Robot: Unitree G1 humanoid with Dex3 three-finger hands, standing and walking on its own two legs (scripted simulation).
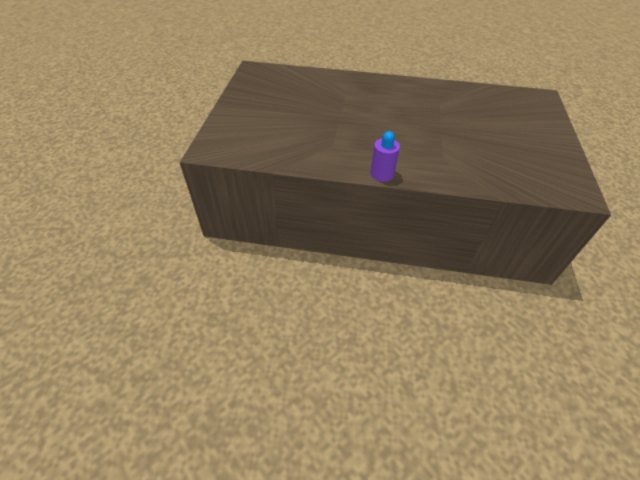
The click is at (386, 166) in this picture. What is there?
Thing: necked bottle
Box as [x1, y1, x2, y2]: [370, 131, 399, 181]
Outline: 390,131 385,132 383,134 383,137 378,139 374,145 370,173 372,177 381,181 389,180 392,178 399,148 399,144 394,139 393,133
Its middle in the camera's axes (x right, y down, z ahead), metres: +0.21 -0.28 +1.25
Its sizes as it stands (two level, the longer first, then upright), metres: 0.079 0.079 0.164
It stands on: a support 0.39 m high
